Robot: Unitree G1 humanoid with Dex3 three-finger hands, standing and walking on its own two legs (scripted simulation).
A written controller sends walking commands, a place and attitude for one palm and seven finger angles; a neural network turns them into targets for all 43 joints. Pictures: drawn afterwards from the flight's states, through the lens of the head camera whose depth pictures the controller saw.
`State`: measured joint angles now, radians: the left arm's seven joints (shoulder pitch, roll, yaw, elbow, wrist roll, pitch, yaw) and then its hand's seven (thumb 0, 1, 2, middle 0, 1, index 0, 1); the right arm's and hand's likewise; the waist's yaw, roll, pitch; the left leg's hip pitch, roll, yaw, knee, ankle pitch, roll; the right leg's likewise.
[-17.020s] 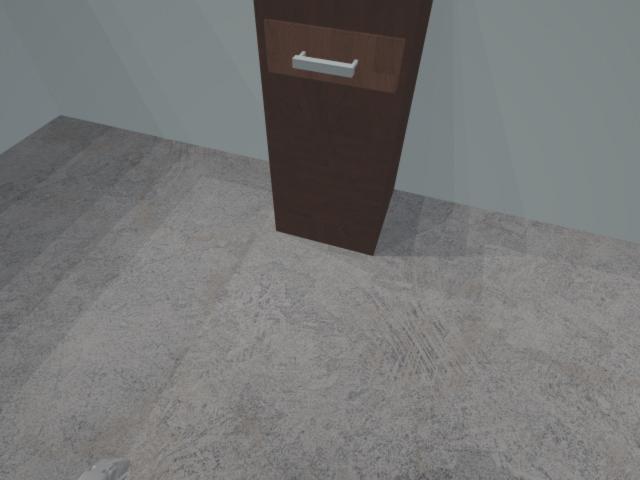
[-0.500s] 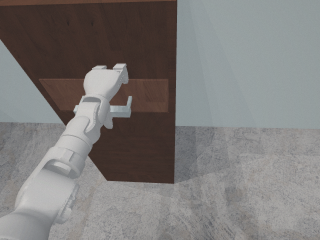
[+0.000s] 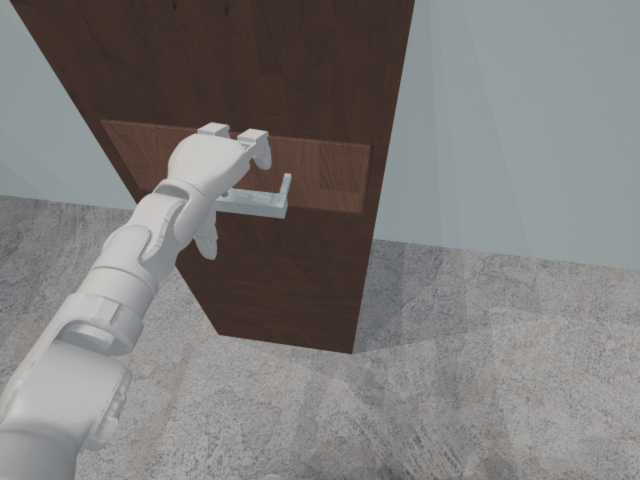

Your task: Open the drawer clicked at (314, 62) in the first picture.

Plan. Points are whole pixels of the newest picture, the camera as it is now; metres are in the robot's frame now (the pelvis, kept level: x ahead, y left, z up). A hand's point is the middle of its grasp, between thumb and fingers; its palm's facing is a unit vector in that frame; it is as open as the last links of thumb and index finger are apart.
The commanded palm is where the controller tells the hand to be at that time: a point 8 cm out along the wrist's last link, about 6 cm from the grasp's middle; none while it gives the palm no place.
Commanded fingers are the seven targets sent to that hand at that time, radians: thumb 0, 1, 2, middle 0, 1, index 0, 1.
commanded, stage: move the hooked fingers above the handle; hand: left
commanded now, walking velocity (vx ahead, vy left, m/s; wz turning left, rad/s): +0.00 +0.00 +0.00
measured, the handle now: (233, 187) +0.51 +0.14 +0.03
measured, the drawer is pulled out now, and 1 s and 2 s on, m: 0.00 0.00 0.00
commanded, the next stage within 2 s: lower the fingers behind the handle in 0.94 s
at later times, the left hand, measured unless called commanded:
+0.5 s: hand (183, 176) +0.47 +0.18 +0.10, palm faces -0.08 +0.00 -1.00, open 13.6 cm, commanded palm +0.45 +0.17 +0.15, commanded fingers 0.00 -0.50 0.30 -0.30 -1.20 -0.30 -1.20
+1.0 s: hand (243, 169) +0.47 +0.11 +0.11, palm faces +0.09 -0.01 -1.00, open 13.3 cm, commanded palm +0.46 +0.18 +0.15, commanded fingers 0.00 -0.50 0.30 -0.30 -1.20 -0.30 -1.20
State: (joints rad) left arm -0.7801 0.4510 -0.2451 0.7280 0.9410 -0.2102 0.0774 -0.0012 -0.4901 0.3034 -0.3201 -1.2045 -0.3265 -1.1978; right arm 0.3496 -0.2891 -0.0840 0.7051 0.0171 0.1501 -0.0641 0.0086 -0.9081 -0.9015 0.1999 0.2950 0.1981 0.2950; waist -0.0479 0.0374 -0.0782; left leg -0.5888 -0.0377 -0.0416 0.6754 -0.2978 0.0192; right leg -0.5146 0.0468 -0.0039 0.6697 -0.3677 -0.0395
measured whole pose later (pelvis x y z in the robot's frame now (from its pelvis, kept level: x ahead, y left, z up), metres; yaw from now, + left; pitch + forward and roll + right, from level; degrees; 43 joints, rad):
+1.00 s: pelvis -0.01 +0.01 +0.00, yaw -4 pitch +11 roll +0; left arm -0.85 0.35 -0.23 0.88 1.02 0.03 0.26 0.00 -0.49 0.30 -0.52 -1.29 -0.39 -1.31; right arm 0.21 -0.22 0.02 0.70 0.05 0.21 -0.07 0.01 -0.91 -0.90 0.20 0.30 0.20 0.30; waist -0.07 0.08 -0.10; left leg -0.56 -0.02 0.03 0.64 -0.28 0.03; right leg -0.52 0.05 0.06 0.67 -0.34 -0.02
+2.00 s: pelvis -0.01 +0.03 -0.02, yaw -1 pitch +16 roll -2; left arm -0.91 0.40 -0.19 1.02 1.06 0.00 0.21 0.00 -0.49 0.30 -0.31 -1.22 -0.33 -1.23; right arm 0.28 -0.20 -0.04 0.64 -0.01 0.21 0.00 0.00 -0.91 -0.90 0.20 0.30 0.20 0.30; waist -0.07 0.04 -0.14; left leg -0.76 -0.05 -0.02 0.83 -0.35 0.06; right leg -0.67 0.04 0.00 0.79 -0.40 0.00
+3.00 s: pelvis +0.00 +0.02 -0.02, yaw -2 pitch +17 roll -2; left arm -0.80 0.47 -0.14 0.89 1.02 -0.07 0.18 0.00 -0.49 0.30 -0.28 -1.25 -0.33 -1.20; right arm 0.34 -0.25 -0.07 0.66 0.00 0.20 -0.02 0.01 -0.91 -0.90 0.20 0.30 0.20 0.30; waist -0.07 0.05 -0.14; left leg -0.76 -0.02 -0.02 0.84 -0.37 0.04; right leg -0.67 0.06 0.01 0.79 -0.41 -0.02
